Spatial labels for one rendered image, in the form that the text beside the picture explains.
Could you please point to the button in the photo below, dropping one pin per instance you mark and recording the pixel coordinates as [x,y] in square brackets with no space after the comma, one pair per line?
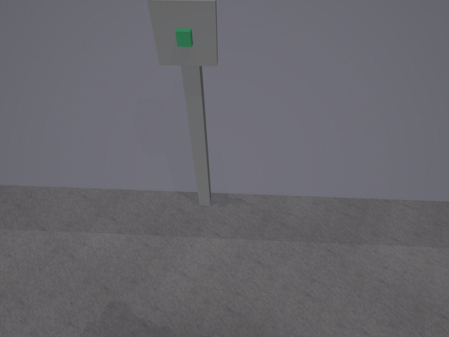
[184,37]

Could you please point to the panel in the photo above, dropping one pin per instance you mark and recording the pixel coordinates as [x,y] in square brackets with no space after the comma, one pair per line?
[200,16]

